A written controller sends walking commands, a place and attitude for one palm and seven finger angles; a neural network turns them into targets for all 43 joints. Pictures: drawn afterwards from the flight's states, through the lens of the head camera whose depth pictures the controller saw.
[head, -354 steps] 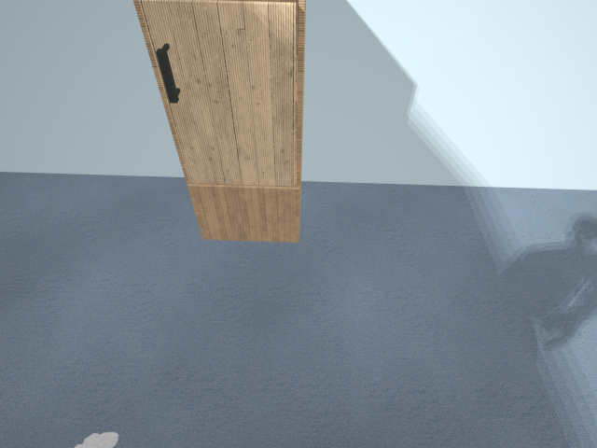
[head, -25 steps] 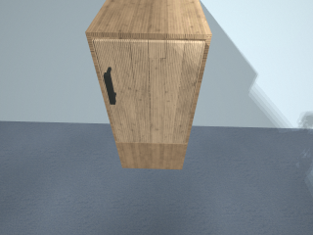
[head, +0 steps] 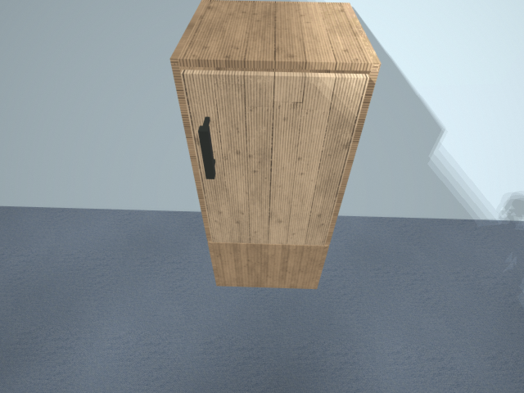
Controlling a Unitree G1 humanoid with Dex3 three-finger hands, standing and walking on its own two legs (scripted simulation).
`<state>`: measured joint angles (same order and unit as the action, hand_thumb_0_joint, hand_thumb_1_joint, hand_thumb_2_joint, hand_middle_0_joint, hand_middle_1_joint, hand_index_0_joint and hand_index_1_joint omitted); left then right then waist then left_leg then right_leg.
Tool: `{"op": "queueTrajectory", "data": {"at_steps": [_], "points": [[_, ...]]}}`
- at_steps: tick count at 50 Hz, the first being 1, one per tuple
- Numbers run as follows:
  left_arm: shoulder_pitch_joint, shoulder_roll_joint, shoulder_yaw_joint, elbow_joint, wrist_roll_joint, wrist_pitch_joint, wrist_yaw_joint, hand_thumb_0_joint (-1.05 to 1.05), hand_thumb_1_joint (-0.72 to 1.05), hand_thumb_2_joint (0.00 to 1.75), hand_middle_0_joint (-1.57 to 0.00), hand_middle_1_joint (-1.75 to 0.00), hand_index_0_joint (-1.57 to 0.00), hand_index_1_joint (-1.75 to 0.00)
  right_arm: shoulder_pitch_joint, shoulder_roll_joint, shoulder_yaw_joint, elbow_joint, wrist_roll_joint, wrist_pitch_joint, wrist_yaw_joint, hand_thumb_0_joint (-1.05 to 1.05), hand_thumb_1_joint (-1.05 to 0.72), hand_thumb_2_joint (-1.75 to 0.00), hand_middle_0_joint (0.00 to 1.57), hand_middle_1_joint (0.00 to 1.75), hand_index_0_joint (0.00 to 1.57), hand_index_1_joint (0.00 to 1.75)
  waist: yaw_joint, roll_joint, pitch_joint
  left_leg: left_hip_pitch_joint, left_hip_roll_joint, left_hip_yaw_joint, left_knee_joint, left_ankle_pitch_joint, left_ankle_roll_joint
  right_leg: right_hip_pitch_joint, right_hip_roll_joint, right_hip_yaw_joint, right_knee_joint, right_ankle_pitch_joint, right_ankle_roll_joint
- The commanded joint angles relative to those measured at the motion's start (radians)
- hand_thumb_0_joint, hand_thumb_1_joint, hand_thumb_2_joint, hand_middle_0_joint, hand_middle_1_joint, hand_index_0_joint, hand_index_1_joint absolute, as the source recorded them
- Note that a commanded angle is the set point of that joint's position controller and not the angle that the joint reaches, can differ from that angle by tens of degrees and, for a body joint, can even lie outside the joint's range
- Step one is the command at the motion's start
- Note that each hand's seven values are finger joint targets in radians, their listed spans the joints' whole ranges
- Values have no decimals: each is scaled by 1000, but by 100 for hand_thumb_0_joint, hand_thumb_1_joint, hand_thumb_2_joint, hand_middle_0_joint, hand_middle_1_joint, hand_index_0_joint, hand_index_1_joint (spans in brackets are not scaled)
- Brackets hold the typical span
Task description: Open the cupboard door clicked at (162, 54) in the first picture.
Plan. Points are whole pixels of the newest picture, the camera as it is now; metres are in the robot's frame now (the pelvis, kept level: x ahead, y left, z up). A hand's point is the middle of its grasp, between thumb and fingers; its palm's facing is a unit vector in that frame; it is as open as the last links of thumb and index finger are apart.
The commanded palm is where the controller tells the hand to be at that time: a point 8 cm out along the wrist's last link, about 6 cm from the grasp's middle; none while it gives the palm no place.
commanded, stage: look again from close up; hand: left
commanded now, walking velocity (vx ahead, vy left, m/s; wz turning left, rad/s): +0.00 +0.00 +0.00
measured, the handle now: (208, 148) +0.63 +0.17 +0.01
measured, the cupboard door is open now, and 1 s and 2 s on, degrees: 0 0 0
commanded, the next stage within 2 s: shuffle to correct the standing spot in 0.06 s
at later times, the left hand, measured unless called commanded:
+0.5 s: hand out of the picture +0.02 +0.14 -0.18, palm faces +0.05 -0.98 -0.17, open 7.4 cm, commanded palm none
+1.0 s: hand (190, 377) +0.19 +0.15 -0.18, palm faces +0.02 -0.96 -0.28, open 7.3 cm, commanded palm none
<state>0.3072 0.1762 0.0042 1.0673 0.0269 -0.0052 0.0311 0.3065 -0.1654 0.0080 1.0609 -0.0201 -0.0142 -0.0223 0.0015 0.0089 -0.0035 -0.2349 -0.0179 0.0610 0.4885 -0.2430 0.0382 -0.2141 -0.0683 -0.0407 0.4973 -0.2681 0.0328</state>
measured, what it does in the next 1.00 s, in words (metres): walks ahead: right foot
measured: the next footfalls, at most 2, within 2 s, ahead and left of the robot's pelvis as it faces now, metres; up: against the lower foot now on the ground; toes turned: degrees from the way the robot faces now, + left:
right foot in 0.88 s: +0.16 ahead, -0.12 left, +0.00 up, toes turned -2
left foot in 1.20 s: +0.14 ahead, +0.08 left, +0.00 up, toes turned +4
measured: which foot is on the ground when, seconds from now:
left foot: down 0.00-0.92, up 0.94-1.00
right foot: down 0.00-0.60, up 0.62-0.86, down 0.88-1.00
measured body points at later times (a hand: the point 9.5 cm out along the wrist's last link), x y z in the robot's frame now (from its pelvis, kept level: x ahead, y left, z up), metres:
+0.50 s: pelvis +0.05 -0.03 -0.01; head +0.06 -0.03 +0.44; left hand +0.02 +0.19 -0.17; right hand +0.04 -0.25 -0.17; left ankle +0.02 +0.08 -0.73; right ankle +0.00 -0.14 -0.74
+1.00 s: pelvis +0.13 -0.05 -0.01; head +0.18 -0.06 +0.43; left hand +0.19 +0.20 -0.15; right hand +0.14 -0.27 -0.18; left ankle +0.06 +0.06 -0.70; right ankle +0.17 -0.17 -0.74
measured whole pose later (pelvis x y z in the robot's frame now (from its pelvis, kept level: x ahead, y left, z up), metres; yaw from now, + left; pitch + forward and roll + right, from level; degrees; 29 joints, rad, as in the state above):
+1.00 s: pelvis +0.13 -0.05 -0.01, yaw +1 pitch +1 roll +1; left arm 0.18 0.19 0.04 0.97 0.04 -0.02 0.04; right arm 0.24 -0.15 -0.04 1.05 -0.01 0.03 -0.04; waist 0.00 0.01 0.10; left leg -0.34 0.01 0.05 0.93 -0.57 -0.01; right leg -0.39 -0.08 -0.10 0.66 -0.28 -0.01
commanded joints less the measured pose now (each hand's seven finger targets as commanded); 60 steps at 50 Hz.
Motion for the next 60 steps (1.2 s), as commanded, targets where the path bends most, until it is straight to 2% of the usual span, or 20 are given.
{"op": "queueTrajectory", "data": {"at_steps": [1, 8, 14, 18, 22, 24, 28, 29, 30, 31, 34, 36, 41, 44, 46, 48, 50, 58, 59, 60], "points": [[52, 83, 11, -24, -5, -16, 2, 0, 90, 90, -20, -30, -20, -30, 32, -117, -22, -41, 5, -27, -2, 0, -90, -90, 20, 30, 20, 30, 5, 4, 61, -55, 129, -148, -174, -2, 15, 11, -26, 35, -66, 47, -54], [47, 90, 12, -11, -8, -19, 3, 0, 90, 90, -20, -30, -20, -30, 19, -113, -18, -17, 8, -29, -5, 0, -90, -90, 20, 30, 20, 30, 2, -7, 43, -5, 121, -111, -123, 121, 8, 11, -40, 49, -75, 100, -52], [69, 62, 15, -10, 6, -8, -12, 0, 90, 90, -20, -30, -20, -30, 29, -123, -32, -11, -4, -11, 0, 0, -90, -90, 20, 30, 20, 30, -3, 65, 136, -76, 165, -184, -205, -302, 43, -76, 12, -4, 6, -157, -68], [105, 62, 25, -10, 6, -21, -19, 0, 90, 90, -20, -30, -20, -30, 28, -112, -39, -25, -3, -18, 1, 0, -90, -90, 20, 30, 20, 30, 10, 29, 136, -110, 157, -159, -127, -238, 53, -52, 2, 28, -4, -143, -86], [227, 126, 51, 28, 0, -40, -8, 0, 90, 90, -20, -30, -20, -30, -33, -43, -28, -64, -3, -31, 8, 0, -90, -90, 20, 30, 20, 30, 47, -249, 101, -302, 24, 53, 248, -174, -5, 138, -189, 293, -168, 33, -182], [268, 119, 55, 39, 8, -52, 0, 0, 90, 90, -20, -30, -20, -30, -110, -31, -31, -94, -2, -37, 13, 0, -90, -90, 20, 30, 20, 30, 67, -183, 123, -400, 51, 33, 382, -299, -5, 185, -263, 349, -182, 260, -263], [135, 102, 48, 14, -1, -43, -1, 0, 90, 90, -20, -30, -20, -30, 41, -3, -27, -31, 4, -46, 18, 0, -90, -90, 20, 30, 20, 30, -43, -129, 65, 1, 32, 81, 30, -62, 0, -32, -126, 98, -34, 201, -170], [122, 64, 41, 5, -7, -38, -7, 0, 90, 90, -20, -30, -20, -30, 141, -62, -41, 7, -3, -50, 10, 0, -90, -90, 20, 30, 20, 30, -77, 0, 38, 182, 112, -56, -40, 12, 36, -177, -44, 24, 145, 128, -119], [113, 15, 33, -24, -9, -36, -11, 0, 90, 90, -20, -30, -20, -30, 255, -166, -63, 35, -16, -52, -3, 0, -90, -90, 20, 30, 20, 30, -107, 237, -9, 306, 371, -398, -160, 83, 152, -367, 54, -80, 404, -141, -58], [42, 41, 32, -68, 1, -39, -10, 0, 90, 90, -20, -30, -20, -30, 297, -190, -66, 33, -13, -44, -9, 0, -90, -90, 20, 30, 20, 30, -122, 222, 1, 304, 476, -516, -206, 178, 240, -449, 56, -24, 595, -341, -71], [6, 0, 31, -45, -1, -25, -11, 0, 90, 90, -20, -30, -20, -30, 125, -90, -28, -5, -9, -50, -23, 0, -90, -90, 20, 30, 20, 30, -34, 83, 107, 98, 393, -254, -162, 637, 198, -402, -34, 40, 628, -197, -46], [60, -34, 22, -21, -8, -8, -9, 0, 90, 90, -20, -30, -20, -30, 45, -82, -17, -20, -4, -56, -30, 0, -90, -90, 20, 30, 20, 30, 11, 133, 63, 55, 306, -80, -129, 853, 141, -247, -24, 12, 443, -128, -26], [52, 14, 29, -46, -2, 3, -1, 0, 90, 90, -20, -30, -20, -30, 25, -123, -51, -33, 3, -24, -27, 0, -90, -90, 20, 30, 20, 30, 13, 115, 28, 83, 267, -35, -47, 734, 93, -99, 20, -63, 119, 67, -22], [93, 113, 57, -64, 5, -12, 4, 0, 90, 90, -20, -30, -20, -30, 39, -103, -69, -52, 5, -2, -19, 0, -90, -90, 20, 30, 20, 30, 30, -20, -36, -17, 166, 11, 114, 366, 4, 68, -86, 47, 70, 601, -53], [125, 191, 71, -65, 1, -20, 10, 0, 90, 90, -20, -30, -20, -30, 65, -39, -71, -63, 16, 17, -17, 0, -90, -90, 20, 30, 20, 30, 38, -236, -111, -161, 16, 46, 384, -318, -51, 170, -337, 258, 19, 1092, -227], [89, 173, 70, -83, 5, -12, 19, 0, 90, 90, -20, -30, -20, -30, -18, -34, -69, -87, 13, 29, -17, 0, -90, -90, 20, 30, 20, 30, 60, -270, -96, -243, 23, -62, 628, -420, -48, 130, -347, 280, -20, 1004, -291], [20, 167, 74, -116, 7, -5, 23, 0, 90, 90, -20, -30, -20, -30, -38, -47, -72, -88, 11, 35, -4, 0, -90, -90, 20, 30, 20, 30, 39, -216, -95, -269, 27, -67, 675, -346, -62, 104, -296, 201, -27, 859, -261], [-102, 174, 82, -181, -4, 26, 12, 0, 90, 90, -20, -30, -20, -30, 86, -40, -58, -76, 9, 24, 10, 0, -90, -90, 20, 30, 20, 30, -39, -138, -66, 108, 18, 28, -32, 1, -61, -163, -150, 101, 33, 174, -122], [-51, 150, 53, -155, -12, 9, 44, 0, 90, 90, -20, -30, -20, -30, 13, -151, -82, -150, 18, 13, 10, 0, -90, -90, 20, 30, 20, 30, -35, 131, -174, 44, 116, 49, -23, 21, -62, 18, -119, 85, 100, 213, -93], [-50, 137, 44, -206, -11, 19, 37, 0, 90, 90, -20, -30, -20, -30, -11, -130, -75, -203, -1, 9, 15, 0, -90, -90, 20, 30, 20, 30, -18, 283, -135, -46, 167, -98, -94, 0, -22, -42, -49, 27, 177, -35, -76]]}}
